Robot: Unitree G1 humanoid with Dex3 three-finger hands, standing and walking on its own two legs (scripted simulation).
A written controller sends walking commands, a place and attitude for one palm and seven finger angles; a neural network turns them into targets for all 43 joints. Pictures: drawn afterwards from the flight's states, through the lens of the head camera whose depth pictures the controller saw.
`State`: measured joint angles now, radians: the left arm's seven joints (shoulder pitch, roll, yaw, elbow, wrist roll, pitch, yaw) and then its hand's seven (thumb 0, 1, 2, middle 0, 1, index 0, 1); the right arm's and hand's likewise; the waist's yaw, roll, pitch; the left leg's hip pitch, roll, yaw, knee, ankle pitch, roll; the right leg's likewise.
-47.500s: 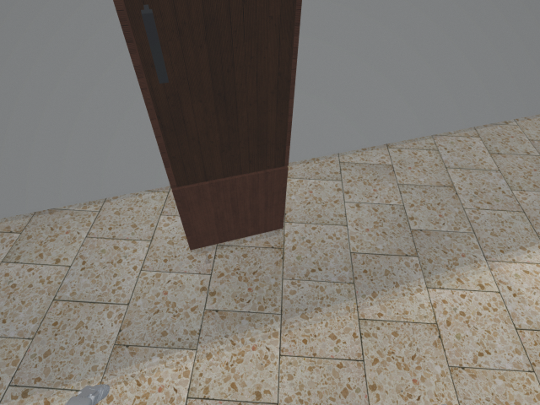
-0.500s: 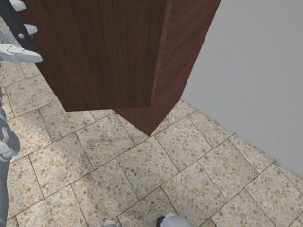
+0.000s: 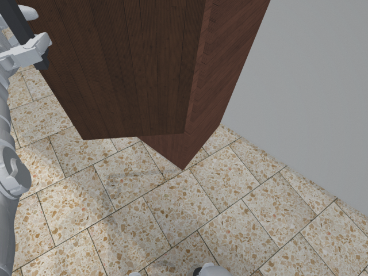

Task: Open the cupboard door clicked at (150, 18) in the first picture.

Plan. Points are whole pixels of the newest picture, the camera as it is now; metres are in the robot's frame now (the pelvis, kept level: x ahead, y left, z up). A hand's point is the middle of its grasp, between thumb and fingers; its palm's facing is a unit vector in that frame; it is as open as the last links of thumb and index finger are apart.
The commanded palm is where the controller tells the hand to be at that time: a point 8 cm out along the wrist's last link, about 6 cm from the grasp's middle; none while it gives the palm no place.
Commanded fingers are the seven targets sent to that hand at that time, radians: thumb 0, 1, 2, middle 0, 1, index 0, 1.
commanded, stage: close the thumb around the handle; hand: left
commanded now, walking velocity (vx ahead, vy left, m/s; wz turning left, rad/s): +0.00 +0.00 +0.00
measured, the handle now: (26, 27) +0.59 +0.24 +0.16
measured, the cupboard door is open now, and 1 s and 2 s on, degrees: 44 54 88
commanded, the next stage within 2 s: pull the door open along its arc in 0.16 s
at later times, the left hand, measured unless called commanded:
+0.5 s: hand (33, 54) +0.52 +0.22 +0.16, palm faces -0.01 -1.00 +0.01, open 5.9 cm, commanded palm +0.47 +0.26 +0.16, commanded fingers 0.00 0.90 0.90 -0.40 -1.35 -0.40 -1.35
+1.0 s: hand (35, 70) +0.47 +0.21 +0.16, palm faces +0.00 -1.00 +0.01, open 5.9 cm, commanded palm +0.45 +0.26 +0.16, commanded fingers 0.00 0.90 0.90 -0.40 -1.35 -0.40 -1.35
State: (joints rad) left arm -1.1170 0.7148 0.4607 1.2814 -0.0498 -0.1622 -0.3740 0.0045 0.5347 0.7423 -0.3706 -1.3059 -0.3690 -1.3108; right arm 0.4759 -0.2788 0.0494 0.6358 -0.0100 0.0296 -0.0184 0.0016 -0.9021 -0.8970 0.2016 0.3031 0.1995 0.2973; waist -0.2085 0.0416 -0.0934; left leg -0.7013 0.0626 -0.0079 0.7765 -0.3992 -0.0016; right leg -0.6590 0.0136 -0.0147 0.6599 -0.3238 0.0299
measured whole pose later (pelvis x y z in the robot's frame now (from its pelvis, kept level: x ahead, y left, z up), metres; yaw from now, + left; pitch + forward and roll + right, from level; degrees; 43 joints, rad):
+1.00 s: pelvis -0.01 -0.01 +0.01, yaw +1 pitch +13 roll -2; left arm -0.96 0.56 0.39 1.15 -0.12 -0.17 -0.35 0.01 0.70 0.79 -0.32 -1.34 -0.35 -1.34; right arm 0.37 -0.29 0.04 0.61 0.02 0.00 -0.04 0.00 -0.90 -0.90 0.20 0.30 0.20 0.30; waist -0.13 0.03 -0.08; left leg -0.59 0.05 -0.01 0.73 -0.37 -0.01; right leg -0.56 0.00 -0.02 0.66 -0.32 0.02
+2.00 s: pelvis +0.01 -0.03 +0.02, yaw +3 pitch -1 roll +0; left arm -0.02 -0.09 -0.09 -0.17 -0.02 0.27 0.39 0.02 0.68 0.74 -0.31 -1.32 -0.34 -1.33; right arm 0.13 -0.19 0.03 0.60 -0.03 0.05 -0.03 0.01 -0.90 -0.90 0.20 0.30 0.20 0.30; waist 0.04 0.06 -0.06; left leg -0.17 0.04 -0.03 0.51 -0.33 -0.04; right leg -0.16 0.00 -0.04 0.50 -0.32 -0.01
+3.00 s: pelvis -0.04 -0.01 +0.03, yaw +4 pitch -3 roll +0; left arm -0.36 -0.14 -0.14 0.20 0.03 0.20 0.55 -0.01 -0.49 0.30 -0.38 -0.80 -0.36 -0.82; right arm 0.13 -0.15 0.03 0.72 -0.04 0.06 -0.04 0.01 -0.90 -0.90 0.20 0.30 0.20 0.30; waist 0.05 0.04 0.01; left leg -0.20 0.01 -0.03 0.51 -0.24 -0.01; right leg -0.19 -0.04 -0.04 0.49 -0.24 0.02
